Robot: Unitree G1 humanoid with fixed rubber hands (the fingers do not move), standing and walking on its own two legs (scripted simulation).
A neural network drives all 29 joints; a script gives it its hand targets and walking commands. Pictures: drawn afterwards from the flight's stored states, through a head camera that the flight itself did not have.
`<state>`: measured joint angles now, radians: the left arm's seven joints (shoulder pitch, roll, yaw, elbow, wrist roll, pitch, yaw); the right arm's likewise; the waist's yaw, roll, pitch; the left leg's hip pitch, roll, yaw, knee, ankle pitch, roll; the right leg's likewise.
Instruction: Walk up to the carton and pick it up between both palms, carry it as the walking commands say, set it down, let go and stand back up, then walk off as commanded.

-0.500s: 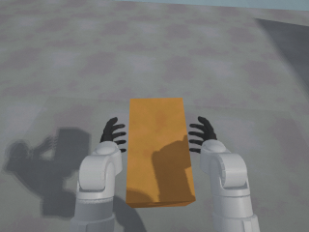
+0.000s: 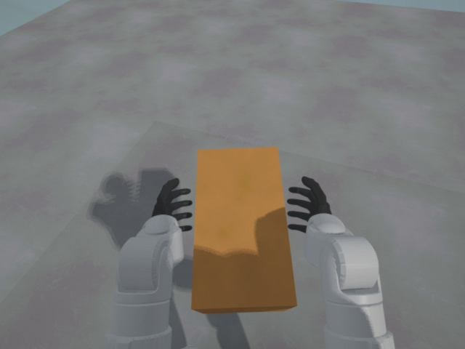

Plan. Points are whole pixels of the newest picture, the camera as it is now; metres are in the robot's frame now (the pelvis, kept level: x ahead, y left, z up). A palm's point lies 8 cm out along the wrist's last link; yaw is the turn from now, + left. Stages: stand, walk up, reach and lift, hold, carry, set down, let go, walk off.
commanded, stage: carry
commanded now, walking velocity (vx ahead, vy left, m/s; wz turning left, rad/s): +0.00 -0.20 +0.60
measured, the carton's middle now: (240, 230) +0.33 -0.01 -0.01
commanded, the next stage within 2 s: none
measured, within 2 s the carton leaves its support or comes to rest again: neither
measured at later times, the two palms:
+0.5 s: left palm (184, 260) +0.24 +0.07 +0.09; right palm (344, 232) +0.27 -0.17 +0.09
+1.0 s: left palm (176, 290) +0.19 +0.08 +0.09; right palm (346, 250) +0.24 -0.16 +0.10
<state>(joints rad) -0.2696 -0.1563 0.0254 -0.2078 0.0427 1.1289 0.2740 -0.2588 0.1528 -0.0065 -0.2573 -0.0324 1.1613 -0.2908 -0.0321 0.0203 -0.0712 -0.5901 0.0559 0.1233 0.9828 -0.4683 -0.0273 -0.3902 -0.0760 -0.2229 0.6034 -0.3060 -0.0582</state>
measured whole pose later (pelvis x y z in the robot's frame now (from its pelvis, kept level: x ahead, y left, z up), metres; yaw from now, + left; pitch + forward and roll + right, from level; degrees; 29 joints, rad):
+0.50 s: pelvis -0.04 -0.08 +0.00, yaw +10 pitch +5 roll +1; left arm -0.27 -0.16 0.03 -0.17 0.05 1.13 0.27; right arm -0.27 0.16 -0.02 -0.21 -0.04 1.15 -0.29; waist -0.03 0.03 -0.09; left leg -0.45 0.07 0.06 0.63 -0.33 -0.02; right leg -0.42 -0.07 -0.13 0.60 -0.26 -0.02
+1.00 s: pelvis -0.07 -0.08 +0.00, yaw +9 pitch +3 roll +1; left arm -0.29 -0.16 0.05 -0.15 0.07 1.16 0.26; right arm -0.31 0.17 -0.03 -0.13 -0.08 1.16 -0.28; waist -0.01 0.00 -0.11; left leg -0.42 0.06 0.08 0.52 -0.16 -0.02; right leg -0.44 -0.07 -0.13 0.57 -0.19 -0.02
